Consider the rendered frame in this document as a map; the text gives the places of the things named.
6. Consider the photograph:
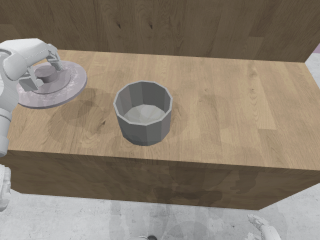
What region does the pot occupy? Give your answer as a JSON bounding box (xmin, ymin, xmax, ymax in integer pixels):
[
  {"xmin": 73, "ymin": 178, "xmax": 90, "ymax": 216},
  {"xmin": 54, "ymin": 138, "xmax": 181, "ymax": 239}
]
[{"xmin": 113, "ymin": 80, "xmax": 173, "ymax": 146}]

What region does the lid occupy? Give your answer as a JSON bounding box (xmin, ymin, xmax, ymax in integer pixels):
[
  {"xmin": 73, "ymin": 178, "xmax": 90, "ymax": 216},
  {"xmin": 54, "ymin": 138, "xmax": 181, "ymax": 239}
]
[{"xmin": 16, "ymin": 60, "xmax": 88, "ymax": 110}]

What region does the left robot hand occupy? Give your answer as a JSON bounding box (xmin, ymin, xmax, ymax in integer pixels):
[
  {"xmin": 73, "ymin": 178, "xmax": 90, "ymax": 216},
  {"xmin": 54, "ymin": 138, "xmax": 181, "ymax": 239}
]
[{"xmin": 0, "ymin": 38, "xmax": 63, "ymax": 92}]

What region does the knob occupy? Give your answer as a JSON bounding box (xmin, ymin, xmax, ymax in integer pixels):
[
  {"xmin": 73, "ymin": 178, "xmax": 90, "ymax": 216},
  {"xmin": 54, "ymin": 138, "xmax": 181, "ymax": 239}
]
[{"xmin": 34, "ymin": 65, "xmax": 59, "ymax": 84}]

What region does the table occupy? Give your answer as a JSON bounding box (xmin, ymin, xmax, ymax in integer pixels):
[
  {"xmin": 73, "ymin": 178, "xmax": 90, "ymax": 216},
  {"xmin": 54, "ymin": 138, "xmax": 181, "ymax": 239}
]
[{"xmin": 0, "ymin": 0, "xmax": 320, "ymax": 211}]

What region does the left robot upper arm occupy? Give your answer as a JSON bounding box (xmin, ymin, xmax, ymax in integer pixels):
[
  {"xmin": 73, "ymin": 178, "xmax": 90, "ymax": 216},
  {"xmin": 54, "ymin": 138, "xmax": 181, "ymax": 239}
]
[{"xmin": 0, "ymin": 164, "xmax": 11, "ymax": 212}]

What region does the right robot hand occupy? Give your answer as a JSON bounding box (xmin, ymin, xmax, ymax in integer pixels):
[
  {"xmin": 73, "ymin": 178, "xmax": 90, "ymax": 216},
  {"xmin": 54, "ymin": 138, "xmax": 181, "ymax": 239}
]
[{"xmin": 244, "ymin": 214, "xmax": 282, "ymax": 240}]

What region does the left robot forearm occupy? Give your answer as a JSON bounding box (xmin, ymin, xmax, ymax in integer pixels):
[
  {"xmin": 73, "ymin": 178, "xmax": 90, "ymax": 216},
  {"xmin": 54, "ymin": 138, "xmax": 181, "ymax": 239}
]
[{"xmin": 0, "ymin": 46, "xmax": 27, "ymax": 158}]

